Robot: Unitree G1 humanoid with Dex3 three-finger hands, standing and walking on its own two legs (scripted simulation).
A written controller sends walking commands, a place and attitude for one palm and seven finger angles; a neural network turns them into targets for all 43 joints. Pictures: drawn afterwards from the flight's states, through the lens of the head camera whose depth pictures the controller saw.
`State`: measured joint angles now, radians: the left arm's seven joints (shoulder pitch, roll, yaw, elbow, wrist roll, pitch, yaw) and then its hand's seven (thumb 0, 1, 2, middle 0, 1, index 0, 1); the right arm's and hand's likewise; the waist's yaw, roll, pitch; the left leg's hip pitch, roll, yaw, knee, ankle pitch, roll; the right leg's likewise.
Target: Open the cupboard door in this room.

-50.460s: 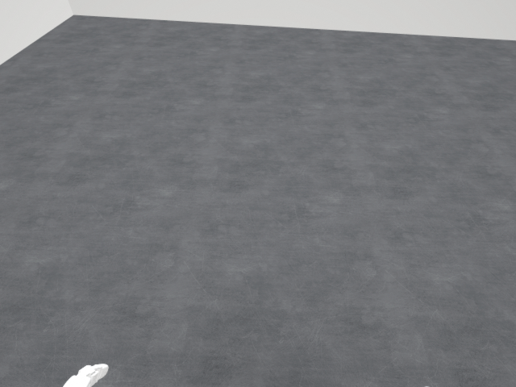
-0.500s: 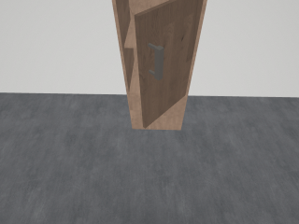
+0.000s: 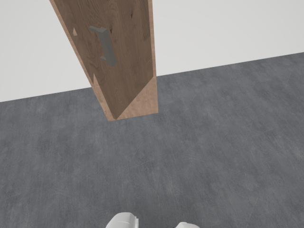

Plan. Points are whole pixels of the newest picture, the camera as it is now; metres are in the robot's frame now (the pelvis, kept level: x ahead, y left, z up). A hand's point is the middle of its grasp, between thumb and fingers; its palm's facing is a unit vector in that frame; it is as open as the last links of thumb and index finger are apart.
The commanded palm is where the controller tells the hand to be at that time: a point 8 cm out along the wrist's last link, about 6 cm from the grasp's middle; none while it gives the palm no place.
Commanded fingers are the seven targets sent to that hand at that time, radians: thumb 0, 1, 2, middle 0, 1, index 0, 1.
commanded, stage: walk to a spot facing it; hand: left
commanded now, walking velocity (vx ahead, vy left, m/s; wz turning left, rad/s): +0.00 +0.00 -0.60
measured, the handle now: (102, 46) +0.63 +0.22 +0.09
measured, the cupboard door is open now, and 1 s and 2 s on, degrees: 48 48 48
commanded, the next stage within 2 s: none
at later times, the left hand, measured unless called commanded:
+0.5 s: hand out of the picture +0.11 +0.25 -0.17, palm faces -0.20 -0.95 -0.23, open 7.4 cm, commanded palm none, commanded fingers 0.00 0.90 0.90 -0.20 -0.30 -0.20 -0.30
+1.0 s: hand (122, 193) +0.22 +0.13 -0.15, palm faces -0.59 -0.76 -0.26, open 7.4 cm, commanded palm none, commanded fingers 0.00 0.90 0.90 -0.20 -0.30 -0.20 -0.30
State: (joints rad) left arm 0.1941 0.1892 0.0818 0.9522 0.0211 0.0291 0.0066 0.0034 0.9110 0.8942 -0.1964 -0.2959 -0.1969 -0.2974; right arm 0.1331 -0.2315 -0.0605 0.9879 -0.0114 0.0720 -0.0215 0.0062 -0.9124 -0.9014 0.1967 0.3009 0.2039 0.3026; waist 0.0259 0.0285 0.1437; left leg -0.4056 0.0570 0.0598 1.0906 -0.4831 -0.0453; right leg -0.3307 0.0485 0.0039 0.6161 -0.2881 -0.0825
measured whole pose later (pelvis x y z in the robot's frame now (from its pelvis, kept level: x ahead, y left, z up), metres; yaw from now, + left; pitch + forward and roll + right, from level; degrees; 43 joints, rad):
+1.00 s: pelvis +0.01 +0.03 +0.01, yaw -38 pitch +1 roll +1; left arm 0.15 0.22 0.06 0.88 0.02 0.02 -0.01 0.00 0.91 0.89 -0.20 -0.30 -0.20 -0.30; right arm 0.24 -0.26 -0.05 0.94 -0.02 0.06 -0.01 0.01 -0.91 -0.90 0.20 0.30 0.20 0.30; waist -0.02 0.02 0.11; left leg -0.47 0.09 0.06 1.08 -0.46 -0.07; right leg -0.27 0.01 0.02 0.53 -0.28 -0.02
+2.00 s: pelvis +0.18 -0.25 +0.02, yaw -65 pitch +1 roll +1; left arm 0.20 0.19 0.08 1.00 0.00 -0.07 0.00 -0.03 0.97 0.89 -0.20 -0.30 -0.20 -0.30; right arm 0.25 -0.16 -0.04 1.02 -0.03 -0.01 0.00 0.00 -0.91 -0.90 0.19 0.30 0.20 0.30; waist -0.04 0.01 0.07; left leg -0.58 0.16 0.05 1.02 -0.23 -0.05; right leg -0.17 0.08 -0.09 0.35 -0.20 -0.12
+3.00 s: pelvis +0.38 -0.69 +0.00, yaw -67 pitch +0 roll +0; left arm 0.07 0.16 0.02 0.98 0.01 -0.06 0.01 0.00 0.92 0.89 -0.19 -0.30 -0.19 -0.30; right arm 0.43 -0.09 0.00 1.16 0.01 -0.01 -0.02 0.01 -0.91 -0.90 0.20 0.30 0.20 0.30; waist -0.08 -0.02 0.11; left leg -0.36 0.06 0.05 1.17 -0.49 -0.02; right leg -0.32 -0.01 -0.17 0.53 -0.22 -0.08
